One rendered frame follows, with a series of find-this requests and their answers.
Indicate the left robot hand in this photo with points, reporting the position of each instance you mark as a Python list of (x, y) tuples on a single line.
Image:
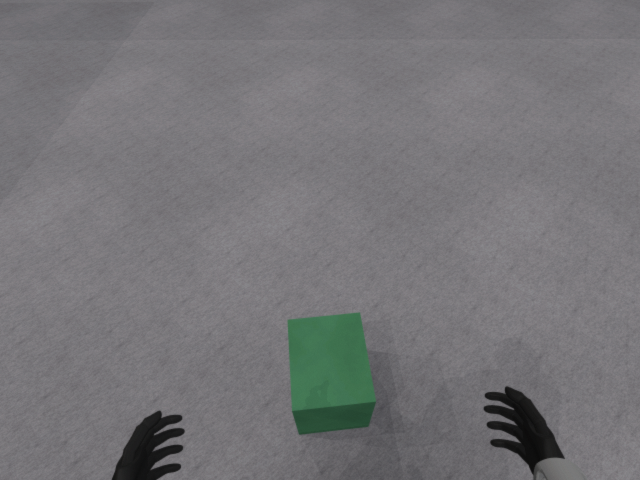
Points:
[(138, 458)]

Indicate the right robot forearm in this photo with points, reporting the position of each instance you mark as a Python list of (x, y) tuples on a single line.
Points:
[(557, 469)]

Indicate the right robot hand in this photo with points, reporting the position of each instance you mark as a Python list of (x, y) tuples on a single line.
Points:
[(537, 440)]

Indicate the carton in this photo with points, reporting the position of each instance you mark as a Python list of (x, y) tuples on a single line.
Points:
[(331, 382)]

